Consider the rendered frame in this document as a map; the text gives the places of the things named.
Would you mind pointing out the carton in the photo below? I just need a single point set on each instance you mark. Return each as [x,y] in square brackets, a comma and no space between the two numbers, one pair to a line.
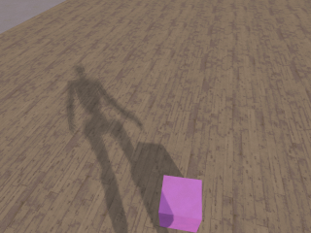
[180,205]

